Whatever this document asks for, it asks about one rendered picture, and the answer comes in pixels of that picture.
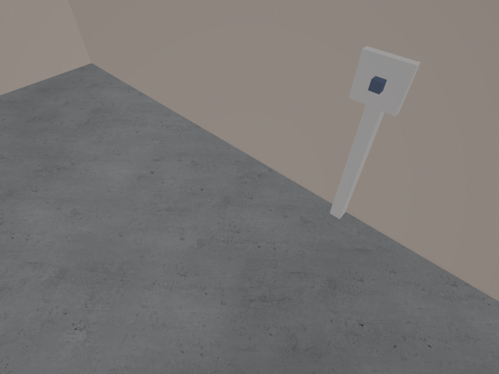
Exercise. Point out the button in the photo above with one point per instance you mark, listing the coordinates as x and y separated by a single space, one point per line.
377 85

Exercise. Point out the panel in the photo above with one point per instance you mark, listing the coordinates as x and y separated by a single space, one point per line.
399 73

